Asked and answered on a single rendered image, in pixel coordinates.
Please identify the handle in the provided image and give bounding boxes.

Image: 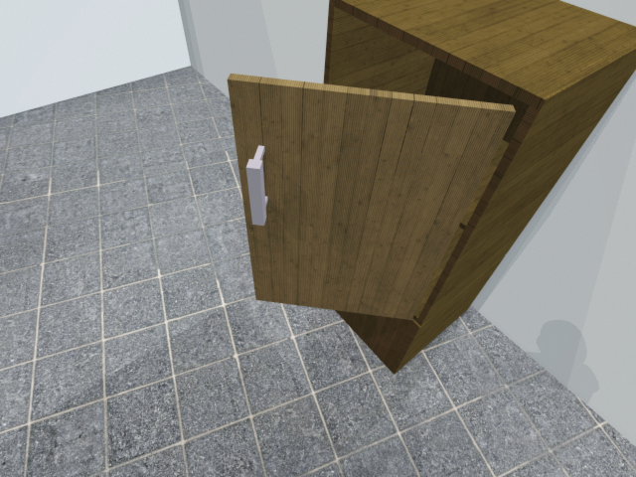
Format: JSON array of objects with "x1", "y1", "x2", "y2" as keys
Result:
[{"x1": 246, "y1": 145, "x2": 268, "y2": 226}]

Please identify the cupboard door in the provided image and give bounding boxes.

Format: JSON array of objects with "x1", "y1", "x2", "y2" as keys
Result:
[{"x1": 228, "y1": 74, "x2": 516, "y2": 320}]

